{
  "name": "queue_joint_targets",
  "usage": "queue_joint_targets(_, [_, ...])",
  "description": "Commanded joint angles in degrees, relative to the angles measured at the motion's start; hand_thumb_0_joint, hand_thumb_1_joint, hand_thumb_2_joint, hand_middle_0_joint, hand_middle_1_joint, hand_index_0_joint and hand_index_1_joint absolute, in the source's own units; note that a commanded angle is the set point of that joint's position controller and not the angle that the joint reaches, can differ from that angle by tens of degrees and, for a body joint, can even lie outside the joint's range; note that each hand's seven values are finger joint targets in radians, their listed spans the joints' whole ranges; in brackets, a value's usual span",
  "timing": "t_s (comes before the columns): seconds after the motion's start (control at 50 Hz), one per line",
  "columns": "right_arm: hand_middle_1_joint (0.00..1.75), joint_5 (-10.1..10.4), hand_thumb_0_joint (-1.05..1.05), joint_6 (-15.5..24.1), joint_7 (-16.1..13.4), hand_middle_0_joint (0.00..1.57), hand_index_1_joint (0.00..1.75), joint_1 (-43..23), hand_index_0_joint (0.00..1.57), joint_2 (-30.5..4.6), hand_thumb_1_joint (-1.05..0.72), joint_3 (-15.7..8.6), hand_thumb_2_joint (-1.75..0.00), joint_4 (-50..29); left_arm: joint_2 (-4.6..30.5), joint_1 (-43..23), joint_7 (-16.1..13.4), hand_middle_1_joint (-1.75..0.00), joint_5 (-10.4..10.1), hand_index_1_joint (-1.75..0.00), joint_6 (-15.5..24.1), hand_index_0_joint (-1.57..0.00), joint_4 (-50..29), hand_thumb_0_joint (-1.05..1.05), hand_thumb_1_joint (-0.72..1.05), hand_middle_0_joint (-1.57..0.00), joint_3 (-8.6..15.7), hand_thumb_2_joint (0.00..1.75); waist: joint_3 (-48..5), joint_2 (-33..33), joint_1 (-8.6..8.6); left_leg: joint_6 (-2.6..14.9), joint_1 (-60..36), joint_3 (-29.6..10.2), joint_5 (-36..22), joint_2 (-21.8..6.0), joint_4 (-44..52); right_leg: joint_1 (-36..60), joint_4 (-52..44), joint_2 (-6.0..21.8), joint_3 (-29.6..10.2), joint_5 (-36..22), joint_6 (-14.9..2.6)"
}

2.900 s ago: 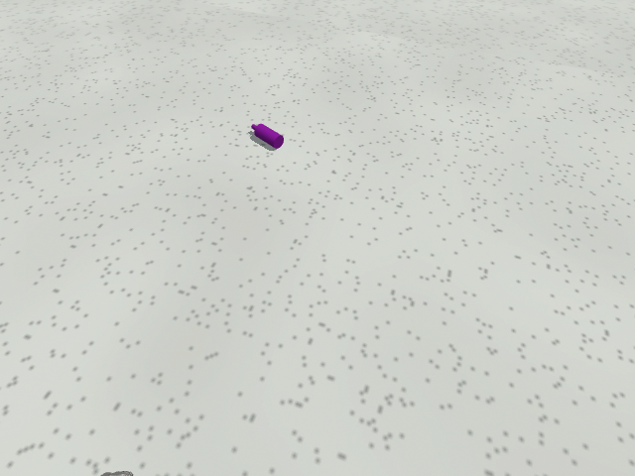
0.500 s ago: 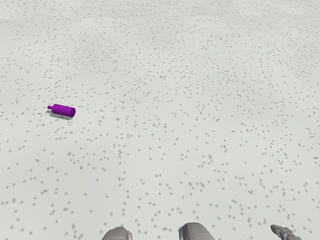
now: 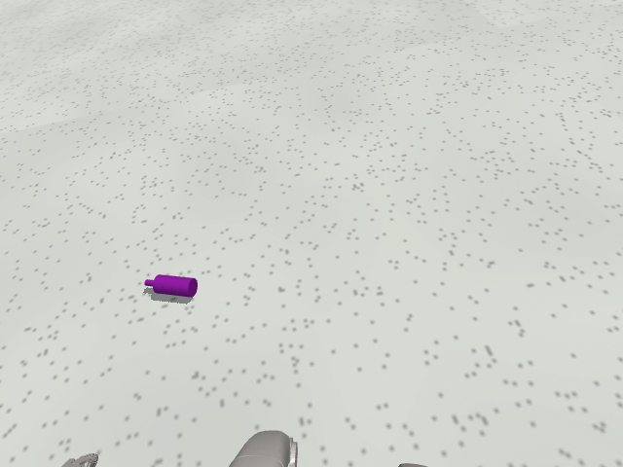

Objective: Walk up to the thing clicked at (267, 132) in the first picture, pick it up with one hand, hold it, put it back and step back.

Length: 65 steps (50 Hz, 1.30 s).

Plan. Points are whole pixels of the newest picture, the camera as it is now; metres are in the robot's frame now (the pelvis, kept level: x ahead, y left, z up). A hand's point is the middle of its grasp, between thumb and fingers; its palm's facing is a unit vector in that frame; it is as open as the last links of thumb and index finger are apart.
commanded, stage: walk up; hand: left
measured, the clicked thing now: (169, 285) +0.82 +0.66 -0.72
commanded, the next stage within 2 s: none
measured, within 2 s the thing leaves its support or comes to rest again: neither
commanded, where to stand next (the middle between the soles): +0.39 +0.44 m, yaw -9 degrees
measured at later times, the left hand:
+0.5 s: hand (44, 403) +0.23 +0.47 -0.14, palm faces -0.12 -0.87 -0.48, open 7.4 cm
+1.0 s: hand out of the picture +0.28 +0.68 -0.12, palm faces -0.10 -0.77 -0.63, open 7.4 cm
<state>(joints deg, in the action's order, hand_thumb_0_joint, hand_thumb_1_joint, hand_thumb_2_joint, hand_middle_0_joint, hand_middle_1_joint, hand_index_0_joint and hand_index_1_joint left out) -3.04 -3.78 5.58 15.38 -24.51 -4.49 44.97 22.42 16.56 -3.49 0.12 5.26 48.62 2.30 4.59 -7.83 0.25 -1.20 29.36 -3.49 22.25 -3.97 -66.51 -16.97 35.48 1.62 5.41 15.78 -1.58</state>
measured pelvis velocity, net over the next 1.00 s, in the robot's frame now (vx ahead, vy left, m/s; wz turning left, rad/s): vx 0.19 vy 0.35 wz -0.09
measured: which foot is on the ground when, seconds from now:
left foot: up 0.00-0.22, down 0.24-0.62, up 0.64-1.00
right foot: down 0.00-0.26, up 0.28-0.58, down 0.60-1.00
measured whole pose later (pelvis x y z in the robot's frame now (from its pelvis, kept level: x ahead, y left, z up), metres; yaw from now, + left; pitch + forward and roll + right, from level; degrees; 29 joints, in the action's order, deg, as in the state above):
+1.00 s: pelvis +0.19 +0.35 -0.03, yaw -5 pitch -1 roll -2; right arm -3.7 -6.6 5.7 15.4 -29.7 -7.5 43.5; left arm 27.8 18.5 -4.4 2.9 4.7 48.5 4.3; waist 5.1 -7.7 -0.1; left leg -0.5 26.5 -3.9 28.5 -8.0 -55.3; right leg -27.3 44.2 8.5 0.4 16.2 0.5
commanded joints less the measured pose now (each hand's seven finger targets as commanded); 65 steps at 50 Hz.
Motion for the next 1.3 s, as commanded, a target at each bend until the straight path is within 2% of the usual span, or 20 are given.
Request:
queue_joint_targets(0.0, [0.30,0.00,0.00,0.47,0.37,0.20,0.30,1.77,0.20,-10.98,-0.90,-4.67,-0.90,-4.17,19.87,1.75,-1.04,-0.30,0.69,-0.30,2.10,-0.20,-2.53,0.00,0.90,-0.20,6.22,0.90,0.89,13.61,0.93,-0.42,3.23,-0.49,-6.53,-3.95,3.04,-3.83,-17.24,12.13,-13.05,2.49,-9.67])
queue_joint_targets(0.14, [0.30,-0.12,0.00,1.58,1.50,0.20,0.30,-6.31,0.20,-11.06,-0.90,-5.36,-0.90,-6.87,23.99,4.01,-1.20,-0.30,1.81,-0.30,2.34,-0.20,-2.19,0.00,0.90,-0.20,7.33,0.90,-2.74,16.95,-0.80,0.42,-2.97,3.08,-4.83,-5.26,19.75,-2.21,-9.43,12.70,-11.21,-4.04,-9.73])
queue_joint_targets(0.2, [0.30,-0.35,0.00,1.92,0.80,0.20,0.30,5.00,0.20,-12.21,-0.90,-6.81,-0.90,-3.12,23.04,-2.59,-1.48,-0.30,1.37,-0.30,1.26,-0.20,-2.92,0.00,0.90,-0.20,6.79,0.90,-8.07,12.78,7.47,1.91,-19.73,8.32,-3.76,-1.25,29.52,-8.71,3.74,11.82,-7.23,-7.47,-6.95])
queue_joint_targets(0.22, [0.30,-0.79,0.00,2.35,0.21,0.20,0.30,11.08,0.20,-14.30,-0.90,-7.78,-0.90,-0.71,17.88,0.36,-1.57,-0.30,1.56,-0.30,0.71,-0.20,-2.74,0.00,0.90,-0.20,5.13,0.90,-11.02,1.38,9.64,2.90,-28.06,5.48,-0.45,0.36,34.09,-12.52,19.66,7.48,-3.59,-6.58,-4.63])
queue_joint_targets(0.26, [0.30,0.15,0.00,3.12,-1.13,0.20,0.30,7.49,0.20,-23.28,-0.90,-8.92,-0.90,-3.01,12.97,4.47,-2.48,-0.30,-0.11,-0.30,0.13,-0.20,-2.36,0.00,0.90,-0.20,3.01,0.90,-8.46,-17.91,7.72,8.05,-31.39,-26.86,2.24,-17.38,49.39,-32.01,36.29,-5.05,-5.28,19.67,-0.96])
queue_joint_targets(0.28, [0.30,1.35,0.00,2.83,-1.38,0.20,0.30,4.16,0.20,-23.84,-0.90,-9.13,-0.90,-3.65,16.08,3.84,-3.11,-0.30,0.17,-0.30,0.15,-0.20,-0.66,0.00,0.90,-0.20,3.31,0.90,-7.57,-15.04,5.88,13.52,-27.82,-30.40,7.86,-19.51,50.19,-30.20,39.74,-1.02,-8.11,17.08,-2.17])
queue_joint_targets(0.34, [0.30,0.60,0.00,3.13,-2.44,0.20,0.30,0.24,0.20,-14.77,-0.90,-5.86,-0.90,-5.37,18.08,4.89,-2.24,-0.30,-1.52,-0.30,0.28,-0.20,2.50,0.00,0.90,-0.20,3.96,0.90,-1.43,-5.34,3.13,10.55,-20.90,-8.67,-15.68,-11.16,42.13,-25.16,34.52,1.47,-9.21,8.73,-1.53])
queue_joint_targets(0.42, [0.30,0.45,0.00,3.70,-2.63,0.20,0.30,0.33,0.20,-12.56,-0.90,-4.77,-0.90,-5.96,14.44,5.49,-1.48,-0.30,-1.57,-0.30,0.41,-0.20,2.20,0.00,0.90,-0.20,3.18,0.90,-2.82,-5.05,2.39,12.59,-23.01,-0.60,-39.41,-8.65,38.55,-17.93,20.68,0.67,-3.60,5.89,0.34])
queue_joint_targets(0.52, [0.30,-0.41,0.00,2.34,-2.24,0.20,0.30,-2.17,0.20,-11.14,-0.90,-4.21,-0.90,-9.28,12.69,7.44,-1.68,-0.30,-1.20,-0.30,0.57,-0.20,1.23,0.00,0.90,-0.20,3.84,0.90,-4.91,-2.42,0.75,12.72,-16.31,2.72,-34.29,-8.04,34.75,-1.58,3.12,-1.34,1.41,-5.85,-0.36])
queue_joint_targets(0.56, [0.30,0.55,0.00,1.93,-1.91,0.20,0.30,-4.25,0.20,-8.43,-0.90,-3.20,-0.90,-10.87,16.47,17.94,-2.65,-0.30,-0.50,-0.30,0.73,-0.20,4.07,0.00,0.90,-0.20,5.98,0.90,-9.38,7.26,-5.55,8.29,-7.51,5.30,-25.52,-4.34,20.48,16.69,-6.73,1.14,-4.25,-13.63,-0.78])
queue_joint_targets(0.58, [0.30,0.87,0.00,1.64,-1.89,0.20,0.30,-0.18,0.20,-6.05,-0.90,-2.45,-0.90,-10.54,20.12,19.88,-3.39,-0.30,0.06,-0.30,0.65,-0.20,3.52,0.00,0.90,-0.20,7.34,0.90,-11.15,16.12,-6.21,4.54,1.54,6.32,-3.61,0.41,9.71,24.12,-11.95,9.43,-19.34,-9.28,-3.61])
queue_joint_targets(0.6, [0.30,0.54,0.00,0.22,-2.16,0.20,0.30,3.34,0.20,-7.46,-0.90,-2.79,-0.90,-9.98,23.31,15.96,-4.20,-0.30,0.61,-0.30,0.26,-0.20,0.91,0.00,0.90,-0.20,7.48,0.90,-12.56,15.41,-3.85,1.33,7.13,1.05,10.47,3.17,-1.09,21.88,-16.00,23.01,-39.21,-0.07,-9.06])
queue_joint_targets(0.64, [0.30,-0.50,0.00,-1.51,-2.95,0.20,0.30,5.44,0.20,-12.52,-0.90,-4.85,-0.90,-8.16,22.91,4.89,-4.73,-0.30,0.15,-0.30,-0.03,-0.20,-2.74,0.00,0.90,-0.20,6.85,0.90,-6.81,9.50,-0.56,0.49,8.27,-3.05,11.29,0.17,-10.14,9.38,-19.70,27.19,-42.98,17.15,-16.37])
queue_joint_targets(0.74, [0.30,-0.23,0.00,-1.42,-1.82,0.20,0.30,5.16,0.20,-13.24,-0.90,-5.16,-0.90,-4.85,18.93,2.27,-3.34,-0.30,1.31,-0.30,0.97,-0.20,-2.87,0.00,0.90,-0.20,6.18,0.90,-0.50,11.86,0.70,0.71,2.68,-5.80,0.96,0.15,-8.87,-5.91,-15.62,14.73,-19.51,12.36,-9.42])
queue_joint_targets(0.94, [0.30,-0.70,0.00,-1.38,0.05,0.20,0.30,1.33,0.20,-13.00,-0.90,-5.75,-0.90,-6.41,25.69,2.33,-2.58,-0.30,2.75,-0.30,0.33,-0.20,-2.80,0.00,0.90,-0.20,8.58,0.90,-4.24,20.63,-0.79,0.98,-2.68,3.44,8.53,-2.67,12.88,-7.85,-8.48,13.45,-15.62,19.39,-9.48])
queue_joint_targets(1.0, [0.30,-0.95,0.00,-0.62,-0.54,0.20,0.30,14.02,0.20,-14.32,-0.90,-7.13,-0.90,-1.62,23.05,-3.12,-2.88,-0.30,2.82,-0.30,-0.96,-0.20,-3.31,0.00,0.90,-0.20,7.32,0.90,-8.26,10.55,7.26,2.62,-21.02,5.93,4.72,0.80,28.03,-18.71,6.73,10.28,-9.58,20.92,-5.22])
queue_joint_targets(1.04, [0.30,-1.72,0.00,0.26,-1.37,0.20,0.30,12.73,0.20,-21.77,-0.90,-7.75,-0.90,-3.50,12.58,-2.20,-3.85,-0.30,1.21,-0.30,-2.02,-0.20,-3.91,0.00,0.90,-0.20,3.91,0.90,0.00,-18.99,7.81,5.31,-14.38,-29.22,26.04,-13.19,53.63,-38.66,38.08,-6.08,-0.91,23.98,0.33])
queue_joint_targets(1.06, [0.30,-0.17,0.00,0.66,-1.89,0.20,0.30,5.24,0.20,-25.16,-0.90,-8.02,-0.90,-4.26,16.79,-4.51,-4.78,-0.30,1.73,-0.30,-1.39,-0.20,-2.85,0.00,0.90,-0.20,4.31,0.90,4.83,-15.84,5.50,9.19,-7.00,-35.90,29.29,-16.15,58.80,-34.02,39.10,-1.53,-7.89,19.67,-1.70])
queue_joint_targets(1.14, [0.30,-0.70,0.00,1.96,-3.38,0.20,0.30,2.60,0.20,-16.13,-0.90,-5.62,-0.90,-5.39,19.02,3.32,-3.23,-0.30,-0.81,-0.30,-1.39,-0.20,3.78,0.00,0.90,-0.20,4.94,0.90,3.89,-4.24,1.63,6.82,-14.74,-13.70,0.03,-7.76,43.24,-29.03,33.49,1.68,-8.15,7.95,-0.66])
queue_joint_targets(1.28, [0.30,1.23,0.00,3.86,-4.81,0.20,0.30,8.38,0.20,-12.75,-0.90,-4.06,-0.90,-3.96,13.17,-2.33,-0.52,-0.30,0.16,-0.30,-1.12,-0.20,0.18,0.00,0.90,-0.20,3.42,0.90,-1.63,-0.63,2.90,10.39,-24.44,-10.18,-35.97,-10.93,39.52,-18.46,16.15,0.88,-3.14,5.25,-0.06])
